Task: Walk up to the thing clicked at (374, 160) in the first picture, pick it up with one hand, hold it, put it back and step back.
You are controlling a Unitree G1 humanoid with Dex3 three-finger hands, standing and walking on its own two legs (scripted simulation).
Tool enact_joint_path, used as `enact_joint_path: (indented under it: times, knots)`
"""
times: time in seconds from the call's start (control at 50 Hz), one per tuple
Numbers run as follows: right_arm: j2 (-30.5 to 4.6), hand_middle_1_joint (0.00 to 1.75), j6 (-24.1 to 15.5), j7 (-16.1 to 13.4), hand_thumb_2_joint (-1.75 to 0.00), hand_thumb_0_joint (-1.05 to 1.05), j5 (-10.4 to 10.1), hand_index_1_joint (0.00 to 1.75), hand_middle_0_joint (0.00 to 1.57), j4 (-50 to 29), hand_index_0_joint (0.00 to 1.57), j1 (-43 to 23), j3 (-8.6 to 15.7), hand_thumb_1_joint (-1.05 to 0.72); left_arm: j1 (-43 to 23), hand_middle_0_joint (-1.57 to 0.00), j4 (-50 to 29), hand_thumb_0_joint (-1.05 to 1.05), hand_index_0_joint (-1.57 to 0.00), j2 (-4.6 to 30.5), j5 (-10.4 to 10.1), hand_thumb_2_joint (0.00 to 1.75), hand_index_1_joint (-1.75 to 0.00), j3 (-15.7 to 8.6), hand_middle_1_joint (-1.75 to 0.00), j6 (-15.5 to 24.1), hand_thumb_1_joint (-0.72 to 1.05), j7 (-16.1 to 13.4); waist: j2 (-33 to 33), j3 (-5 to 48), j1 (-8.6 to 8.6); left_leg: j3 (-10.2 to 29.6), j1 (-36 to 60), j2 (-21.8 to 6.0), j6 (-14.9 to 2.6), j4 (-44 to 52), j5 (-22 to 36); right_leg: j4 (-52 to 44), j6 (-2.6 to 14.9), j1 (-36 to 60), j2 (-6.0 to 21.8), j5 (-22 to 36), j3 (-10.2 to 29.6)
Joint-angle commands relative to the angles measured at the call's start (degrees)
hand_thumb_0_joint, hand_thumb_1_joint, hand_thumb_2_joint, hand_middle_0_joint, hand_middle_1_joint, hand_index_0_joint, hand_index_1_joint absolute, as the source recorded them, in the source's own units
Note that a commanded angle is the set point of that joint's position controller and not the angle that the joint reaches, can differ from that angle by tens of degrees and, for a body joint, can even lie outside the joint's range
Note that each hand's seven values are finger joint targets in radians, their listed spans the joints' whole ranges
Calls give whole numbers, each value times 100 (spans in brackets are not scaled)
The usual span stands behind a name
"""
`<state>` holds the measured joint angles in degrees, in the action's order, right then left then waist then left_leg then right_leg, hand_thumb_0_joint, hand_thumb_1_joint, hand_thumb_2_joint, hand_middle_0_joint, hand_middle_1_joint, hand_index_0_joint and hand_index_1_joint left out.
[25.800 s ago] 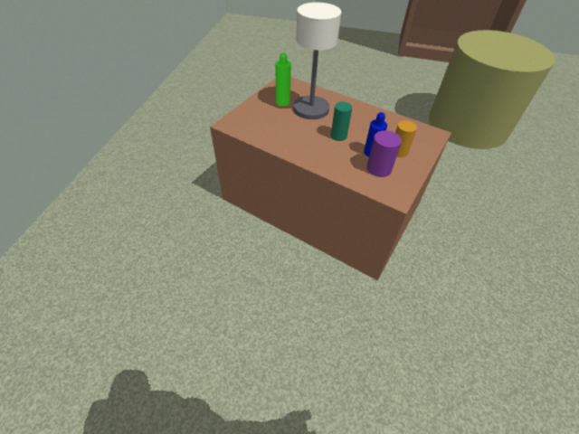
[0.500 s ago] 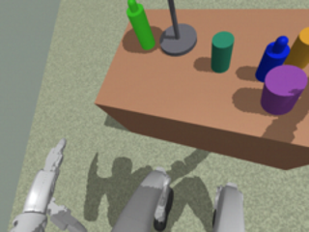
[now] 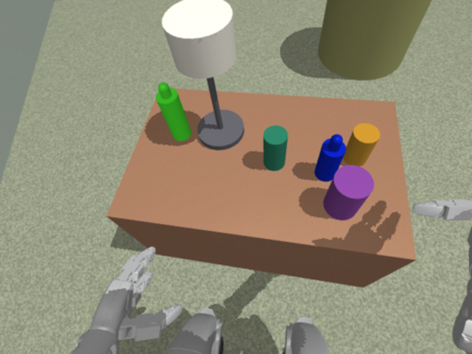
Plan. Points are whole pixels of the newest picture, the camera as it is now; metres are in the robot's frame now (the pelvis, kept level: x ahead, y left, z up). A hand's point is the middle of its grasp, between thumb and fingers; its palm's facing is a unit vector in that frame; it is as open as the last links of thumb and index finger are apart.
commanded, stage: home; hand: right
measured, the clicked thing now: (346, 194) +0.49 -0.20 -0.21
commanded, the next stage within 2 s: none
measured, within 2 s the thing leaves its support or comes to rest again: neither
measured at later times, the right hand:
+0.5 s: hand (375, 313) +0.21 -0.18 -0.03, palm faces +0.15 +0.96 -0.23, open 17.3 cm
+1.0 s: hand (356, 337) +0.17 -0.14 -0.02, palm faces +0.15 +0.96 -0.24, open 17.3 cm
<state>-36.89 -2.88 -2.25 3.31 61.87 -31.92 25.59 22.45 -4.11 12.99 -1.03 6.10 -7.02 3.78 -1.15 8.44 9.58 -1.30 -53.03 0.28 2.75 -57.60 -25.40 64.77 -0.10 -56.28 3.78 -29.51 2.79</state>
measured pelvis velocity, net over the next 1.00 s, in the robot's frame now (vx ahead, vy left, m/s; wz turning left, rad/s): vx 0.01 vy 0.04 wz -0.04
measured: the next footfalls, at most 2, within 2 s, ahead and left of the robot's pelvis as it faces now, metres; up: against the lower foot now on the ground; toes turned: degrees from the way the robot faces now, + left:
none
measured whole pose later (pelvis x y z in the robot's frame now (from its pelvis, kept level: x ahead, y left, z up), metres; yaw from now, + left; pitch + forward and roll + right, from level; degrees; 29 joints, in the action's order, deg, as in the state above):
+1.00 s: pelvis +0.01 +0.04 +0.03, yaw -2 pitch +9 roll +0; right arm -11.0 0.9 -5.2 -1.5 6.4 25.2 -0.3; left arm 25.8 3.0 11.9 -2.1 -0.2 -8.0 -4.9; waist -0.1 5.6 0.1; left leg -0.3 -36.5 -1.8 0.7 -54.6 -26.7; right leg 53.6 -2.4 -36.0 1.9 -26.3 1.3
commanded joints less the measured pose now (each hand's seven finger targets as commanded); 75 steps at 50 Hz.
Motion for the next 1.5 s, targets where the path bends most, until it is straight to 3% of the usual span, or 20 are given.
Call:
enact_joint_path:
  times: [0.0, 0.04, 0.12, 0.16, 0.22, 0.24, 0.34, 0.38, 0.44, 0.54, 0.56, 0.62, 0.7, 0.78, 0.92, 0.98, 1.2, 1.3, 1.32, 1.48]
  knots:
    - [-553, 6, 36, -76, -7, 0, -228, 6, 6, -2301, 6, -199, -431, 53, 243, -18, -509, 0, -18, 925, -111, 79, -27, -790, -27, 94, 71, -247, -994, 2249, -332, -367, 1214, 260, -404, 622, 1622, -1358, -114, 2656, -114, 2627, -80]
    - [-304, 6, 33, -149, -7, 0, -323, 6, 6, -3116, 6, -166, -615, 53, 155, -19, -368, 0, -19, 856, -119, 82, -27, -772, -27, 80, 76, -322, -1029, 2161, -343, -333, 1379, 220, -405, 732, 1654, -1495, -134, 2845, -113, 2590, -102]
    - [22, 6, -30, -356, -9, 0, -414, 6, 6, -3921, 6, 822, -800, 49, -174, -19, -179, 0, -19, 603, -121, 84, -28, -515, -28, 80, 79, -491, -1048, 1761, -644, -277, 1878, 151, -434, 931, 1770, -1761, -179, 2995, -166, 2719, -185]
    - [534, 6, -44, -386, -8, 0, -494, 6, 6, -4252, 6, 1499, -1023, 50, -103, -20, 6, 0, -19, 565, -99, 87, -29, -561, -29, 71, 85, -564, -1077, 1620, -664, -267, 1950, 128, -438, 968, 1882, -1807, -209, 3171, -141, 3044, -178]
    - [570, 6, 4, -473, -8, 0, -514, 6, 6, -4698, 6, 2216, -1047, 51, -101, -20, 178, 0, -20, 617, -93, 89, -29, -710, -29, 25, 88, -661, -912, 1318, -800, -209, 2302, 78, -433, 1142, 1862, -1944, -150, 3012, -220, 2713, -286]
    - [1064, 6, 34, -433, -9, 0, -547, 6, 6, -4740, 6, 2646, -1385, 50, -68, -20, 183, 0, -20, 568, -100, 89, -29, -734, -29, 22, 88, -685, -726, 1157, -720, -226, 2311, 84, -413, 1211, 1788, -1999, -129, 2987, -225, 2498, -316]
    - [1520, 6, 170, -385, -7, 0, -586, 6, 6, -5699, 6, 3883, -1831, 53, -63, -20, 113, 0, -20, 613, -124, 90, -30, -946, -29, 36, 90, -752, -229, 970, -776, -255, 2500, 63, -341, 1298, 1962, -2027, -86, 3027, -247, 2585, -367]
    - [1927, 5, 264, -347, -6, 0, -591, 5, 5, -5719, 5, 4669, -2173, 55, -99, -20, 78, 0, -20, 535, -129, 90, -30, -911, -29, 47, 90, -758, 85, 745, -771, -255, 2473, 55, -306, 1332, 1922, -2018, -43, 2865, -266, 2460, -390]
    - [1687, 6, 271, -359, -8, 0, -559, 6, 6, -6419, 6, 4849, -2040, 52, -67, -20, 35, 0, -20, 504, -130, 90, -29, -952, -29, 53, 90, -792, 130, 729, -854, -196, 2461, 26, -274, 1376, 1745, -1996, -4, 2856, -299, 2198, -433]
    - [1918, 6, 283, -335, -7, 0, -537, 6, 6, -6625, 6, 5195, -2287, 53, 36, -20, -59, 0, -20, 408, -116, 90, -30, -913, -29, 119, 90, -864, 167, 316, -800, -92, 2240, -33, -251, 1426, 1304, -1978, 38, 2654, -354, 1651, -501]
    - [1718, 6, 252, -371, -6, 0, -529, 6, 5, -6853, 5, 5153, -2091, 54, 38, -20, -77, 0, -20, 416, -97, 90, -30, -930, -29, 123, 90, -879, 85, 395, -881, -59, 2279, -57, -253, 1438, 1216, -1970, 40, 2614, -378, 1558, -516]
    - [1843, 6, 233, -360, -7, 0, -506, 6, 6, -6772, 6, 5223, -2208, 52, 58, -20, -194, 0, -20, 400, -95, 90, -30, -925, -29, 193, 90, -905, 96, 232, -822, -23, 2108, -85, -249, 1492, 875, -1978, 48, 2536, -393, 1232, -523]
    - [1901, 6, 187, -345, -6, 0, -475, 6, 6, -6675, 6, 5444, -2244, 53, 247, -20, -132, 0, -20, 280, -70, 90, -30, -804, -29, 221, 90, -910, 163, 302, -920, 56, 2185, -137, -223, 1468, 974, -1844, 63, 2461, -432, 1346, -581]
    - [2050, 6, 171, -332, -7, 0, -476, 6, 6, -6563, 6, 5578, -2339, 53, 103, -20, -285, 0, -20, 332, -69, 90, -30, -830, -30, 272, 90, -904, 314, 114, -964, 15, 2013, -134, -240, 1529, 472, -1908, 47, 2339, -423, 990, -547]
    - [1927, 6, 63, -372, -7, 0, -469, 6, 6, -6599, 6, 5632, -2191, 52, 110, -20, -424, 0, -20, 429, -58, 90, -30, -951, -30, 230, 90, -934, 344, 304, -991, -15, 2088, -113, -236, 1410, 630, -1868, 56, 2326, -422, 1123, -552]
    - [1923, 6, 24, -375, -9, 0, -469, 6, 6, -6634, 6, 5599, -2238, 49, 93, -20, -437, 0, -20, 319, -67, 90, -30, -863, -30, 227, 90, -926, 253, 208, -1038, 1, 2061, -131, -245, 1413, 525, -1883, 48, 2313, -419, 1032, -552]
    - [2007, 6, 28, -379, -9, 0, -459, 6, 6, -6632, 6, 5641, -2309, 48, 262, -20, -389, 0, -20, 428, -77, 90, -30, -1007, -30, 186, 90, -928, 100, 276, -955, -121, 1995, -47, -270, 1193, 824, -1975, 9, 2468, -341, 1315, -462]
    - [1963, 6, 40, -384, -8, 0, -446, 6, 6, -6598, 6, 5758, -2243, 51, 200, -20, -408, 0, -20, 375, -63, 90, -30, -949, -30, 153, 90, -900, 150, 445, -1058, -107, 2201, -66, -261, 1097, 1335, -1839, 4, 2510, -362, 1853, -490]
    - [2014, 6, 51, -377, -9, 0, -439, 6, 6, -6638, 6, 5700, -2308, 49, 227, -20, -451, 0, -20, 383, -57, 90, -30, -962, -30, 151, 90, -916, 177, 540, -975, -99, 2198, -66, -251, 1087, 1469, -1801, 14, 2577, -359, 1970, -496]
    - [2040, 6, 83, -373, -7, 0, -438, 6, 6, -6636, 6, 5713, -2301, 52, 223, -20, -417, 0, -20, 388, -49, 90, -30, -979, -30, 128, 90, -886, 143, 479, -985, -147, 2180, -50, -264, 1025, 1428, -1880, -34, 2551, -318, 2031, -433]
